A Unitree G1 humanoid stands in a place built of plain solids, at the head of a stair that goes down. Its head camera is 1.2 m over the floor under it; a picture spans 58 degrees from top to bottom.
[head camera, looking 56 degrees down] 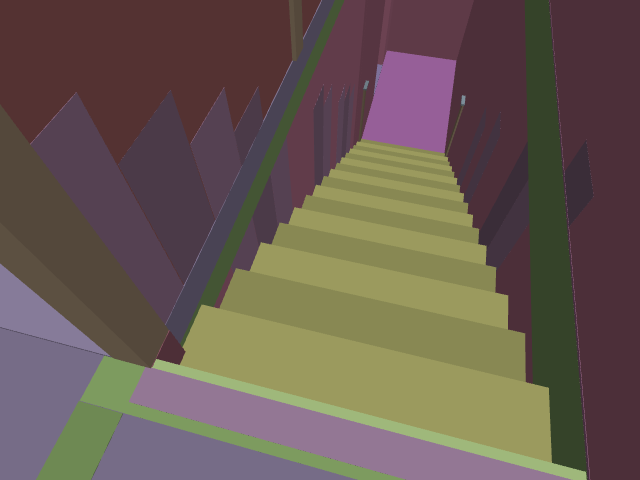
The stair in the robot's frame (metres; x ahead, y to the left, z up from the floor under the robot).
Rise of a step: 0.18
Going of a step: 0.26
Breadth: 1.17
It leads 14 degrees to the right of straight ahead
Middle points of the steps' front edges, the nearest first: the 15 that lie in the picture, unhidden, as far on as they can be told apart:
0.27 -0.09 0.00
0.52 -0.15 -0.18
0.77 -0.22 -0.36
1.02 -0.28 -0.54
1.28 -0.34 -0.73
1.53 -0.41 -0.91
1.78 -0.47 -1.09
2.03 -0.53 -1.27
2.29 -0.60 -1.46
2.54 -0.66 -1.64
2.79 -0.73 -1.82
3.04 -0.79 -2.00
3.30 -0.85 -2.19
3.55 -0.92 -2.37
3.80 -0.98 -2.55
